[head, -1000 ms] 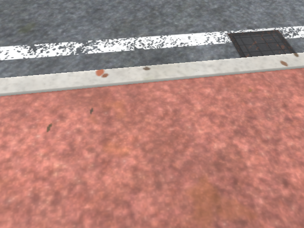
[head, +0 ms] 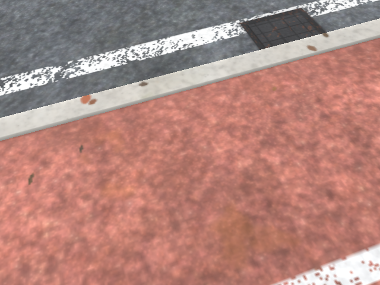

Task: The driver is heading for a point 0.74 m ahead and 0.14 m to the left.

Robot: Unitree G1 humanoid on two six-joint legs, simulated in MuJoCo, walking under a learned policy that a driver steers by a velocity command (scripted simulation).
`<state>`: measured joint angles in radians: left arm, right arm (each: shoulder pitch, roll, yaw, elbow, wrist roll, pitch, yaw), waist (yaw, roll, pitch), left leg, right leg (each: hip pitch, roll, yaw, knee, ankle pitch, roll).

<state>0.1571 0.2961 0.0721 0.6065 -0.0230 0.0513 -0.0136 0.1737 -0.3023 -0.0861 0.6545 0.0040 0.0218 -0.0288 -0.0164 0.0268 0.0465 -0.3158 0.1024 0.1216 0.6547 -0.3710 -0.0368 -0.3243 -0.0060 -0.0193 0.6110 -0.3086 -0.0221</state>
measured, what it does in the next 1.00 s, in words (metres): walks ahead, turning left: left foot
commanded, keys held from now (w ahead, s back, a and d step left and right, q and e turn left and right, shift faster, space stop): q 0.14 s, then w+q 0.62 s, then w+e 0.24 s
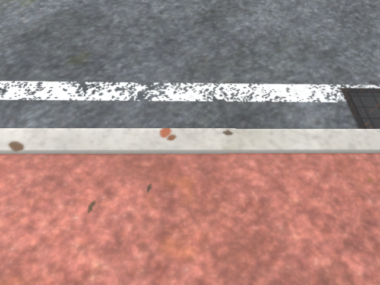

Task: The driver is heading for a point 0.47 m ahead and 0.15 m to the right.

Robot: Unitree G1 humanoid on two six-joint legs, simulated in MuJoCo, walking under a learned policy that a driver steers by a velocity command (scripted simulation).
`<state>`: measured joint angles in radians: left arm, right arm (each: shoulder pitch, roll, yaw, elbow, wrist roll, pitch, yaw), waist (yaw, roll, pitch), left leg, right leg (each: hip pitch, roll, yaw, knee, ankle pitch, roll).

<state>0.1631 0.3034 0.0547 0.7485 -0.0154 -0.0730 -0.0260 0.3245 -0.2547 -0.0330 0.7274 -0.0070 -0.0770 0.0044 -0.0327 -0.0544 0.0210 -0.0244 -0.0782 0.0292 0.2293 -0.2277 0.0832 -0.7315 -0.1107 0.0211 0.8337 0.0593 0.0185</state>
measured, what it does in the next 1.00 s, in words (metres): walks ahead, turning right: right foot, then left foot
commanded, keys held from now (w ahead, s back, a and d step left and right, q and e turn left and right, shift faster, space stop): w+e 0.40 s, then no key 0.60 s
